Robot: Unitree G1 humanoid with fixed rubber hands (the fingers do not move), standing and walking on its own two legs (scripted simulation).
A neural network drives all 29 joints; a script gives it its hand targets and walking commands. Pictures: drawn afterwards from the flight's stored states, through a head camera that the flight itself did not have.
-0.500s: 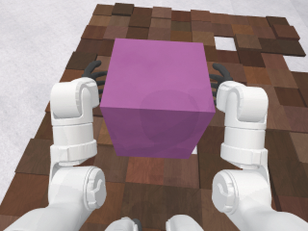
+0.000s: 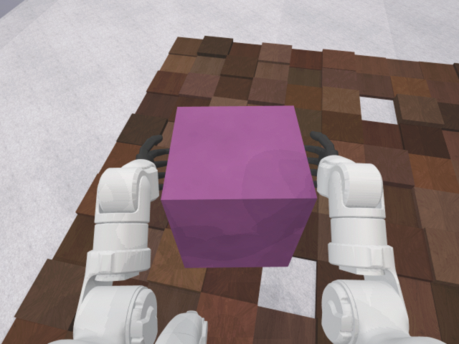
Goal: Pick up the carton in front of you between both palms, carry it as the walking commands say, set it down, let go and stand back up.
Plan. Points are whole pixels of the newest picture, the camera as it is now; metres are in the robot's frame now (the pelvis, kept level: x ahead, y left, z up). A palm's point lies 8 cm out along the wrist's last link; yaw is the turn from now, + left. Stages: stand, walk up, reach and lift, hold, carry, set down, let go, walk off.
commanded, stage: carry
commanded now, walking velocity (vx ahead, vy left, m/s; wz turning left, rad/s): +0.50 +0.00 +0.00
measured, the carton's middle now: (236, 191) +0.37 +0.02 +0.01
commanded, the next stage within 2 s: none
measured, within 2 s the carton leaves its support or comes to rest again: neither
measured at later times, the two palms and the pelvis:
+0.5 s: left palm (187, 50) +0.68 +0.14 +0.11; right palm (322, 61) +0.64 -0.16 +0.11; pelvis +0.30 +0.03 +0.00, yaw -2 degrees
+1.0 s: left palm (205, 6) +0.93 +0.13 +0.08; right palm (310, 4) +0.95 -0.17 +0.08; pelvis +0.58 -0.03 -0.01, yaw -1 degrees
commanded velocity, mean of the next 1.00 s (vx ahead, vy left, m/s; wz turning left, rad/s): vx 0.50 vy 0.00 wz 0.00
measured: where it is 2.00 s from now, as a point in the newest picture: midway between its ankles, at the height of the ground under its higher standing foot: (249, 140)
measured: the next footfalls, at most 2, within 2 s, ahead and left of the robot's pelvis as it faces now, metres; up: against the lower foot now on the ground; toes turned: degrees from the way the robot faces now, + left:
left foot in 0.24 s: +0.35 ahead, +0.09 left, +0.00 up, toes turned +2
right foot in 0.70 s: +0.60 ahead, -0.10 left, -0.01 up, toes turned -7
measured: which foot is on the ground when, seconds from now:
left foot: up 0.00-0.22, down 0.24-0.72, up 0.74-1.00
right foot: down 0.00-0.26, up 0.28-0.68, down 0.70-1.00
